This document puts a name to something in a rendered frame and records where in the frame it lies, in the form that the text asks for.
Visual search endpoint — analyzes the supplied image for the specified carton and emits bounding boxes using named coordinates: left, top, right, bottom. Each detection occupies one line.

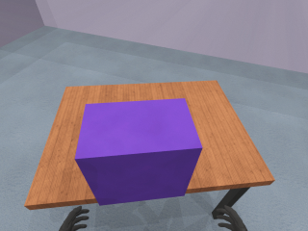
left=75, top=98, right=203, bottom=206

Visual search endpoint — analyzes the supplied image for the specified left robot hand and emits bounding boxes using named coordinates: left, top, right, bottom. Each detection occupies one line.
left=59, top=206, right=90, bottom=231

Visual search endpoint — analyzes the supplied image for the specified table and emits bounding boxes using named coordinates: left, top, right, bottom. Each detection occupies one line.
left=24, top=80, right=275, bottom=219

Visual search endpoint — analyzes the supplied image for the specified right robot hand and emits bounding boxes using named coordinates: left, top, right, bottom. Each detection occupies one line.
left=216, top=205, right=247, bottom=231

